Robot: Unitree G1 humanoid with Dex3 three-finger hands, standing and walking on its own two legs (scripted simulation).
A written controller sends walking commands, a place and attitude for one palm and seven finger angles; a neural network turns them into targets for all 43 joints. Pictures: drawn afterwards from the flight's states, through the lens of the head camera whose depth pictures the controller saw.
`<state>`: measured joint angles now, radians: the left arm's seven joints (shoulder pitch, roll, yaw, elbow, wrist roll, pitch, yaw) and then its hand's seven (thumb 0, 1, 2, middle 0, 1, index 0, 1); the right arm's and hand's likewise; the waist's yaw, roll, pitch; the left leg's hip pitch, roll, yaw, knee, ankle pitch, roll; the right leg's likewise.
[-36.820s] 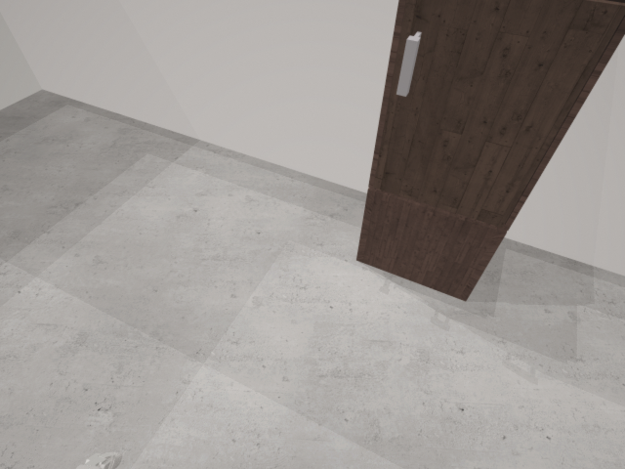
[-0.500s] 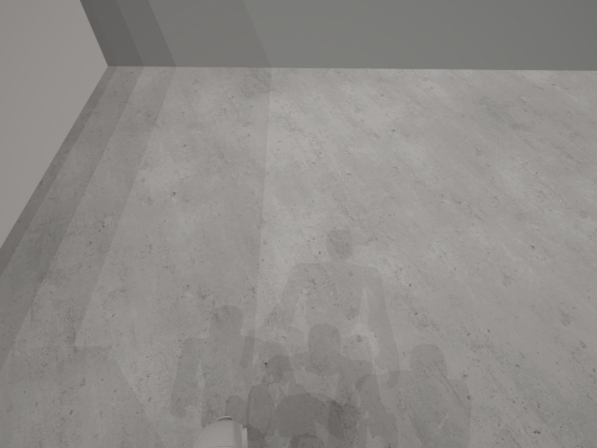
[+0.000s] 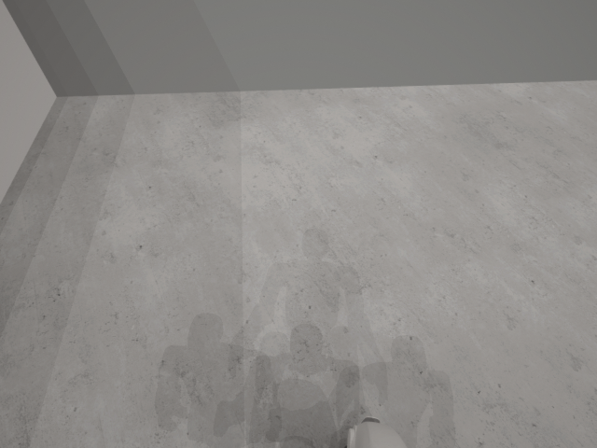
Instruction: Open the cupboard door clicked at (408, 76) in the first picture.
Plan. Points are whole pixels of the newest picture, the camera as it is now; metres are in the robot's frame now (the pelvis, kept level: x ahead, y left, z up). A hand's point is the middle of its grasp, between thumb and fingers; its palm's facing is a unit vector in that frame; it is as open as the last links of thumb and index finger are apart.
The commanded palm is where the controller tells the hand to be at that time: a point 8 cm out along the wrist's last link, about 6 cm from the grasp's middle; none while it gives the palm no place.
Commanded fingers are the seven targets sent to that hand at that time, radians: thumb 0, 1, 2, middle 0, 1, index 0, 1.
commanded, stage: turn to face it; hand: left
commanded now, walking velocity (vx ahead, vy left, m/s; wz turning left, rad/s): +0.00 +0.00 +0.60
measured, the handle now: out of the picture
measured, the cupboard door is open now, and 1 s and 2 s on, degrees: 41 41 41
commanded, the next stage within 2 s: none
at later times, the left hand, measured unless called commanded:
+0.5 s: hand (173, 426) +0.17 +0.21 -0.20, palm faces +0.29 -0.94 -0.19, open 7.3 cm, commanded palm none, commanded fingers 0.00 0.90 0.90 -0.20 -0.30 -0.20 -0.30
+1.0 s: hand out of the picture +0.10 +0.13 -0.16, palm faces +0.58 -0.77 -0.26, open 7.4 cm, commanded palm none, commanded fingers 0.00 0.90 0.90 -0.20 -0.30 -0.20 -0.30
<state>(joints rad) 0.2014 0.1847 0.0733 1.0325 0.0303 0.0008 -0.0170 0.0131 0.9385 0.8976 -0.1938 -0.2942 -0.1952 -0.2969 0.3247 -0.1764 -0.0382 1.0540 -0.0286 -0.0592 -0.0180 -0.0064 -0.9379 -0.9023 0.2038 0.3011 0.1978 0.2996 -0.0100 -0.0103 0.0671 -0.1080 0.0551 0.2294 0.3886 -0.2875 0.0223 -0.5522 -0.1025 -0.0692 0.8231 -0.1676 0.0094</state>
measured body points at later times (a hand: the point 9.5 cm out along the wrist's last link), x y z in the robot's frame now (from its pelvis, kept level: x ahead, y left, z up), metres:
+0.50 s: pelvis +0.12 +0.00 -0.02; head +0.15 +0.03 +0.42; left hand +0.16 +0.26 -0.18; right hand +0.25 -0.23 -0.16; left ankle +0.11 +0.11 -0.74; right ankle +0.11 -0.15 -0.68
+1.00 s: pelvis +0.17 -0.05 +0.00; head +0.24 -0.03 +0.44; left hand +0.07 +0.17 -0.14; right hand +0.41 -0.19 -0.15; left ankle +0.08 +0.05 -0.69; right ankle +0.20 -0.14 -0.74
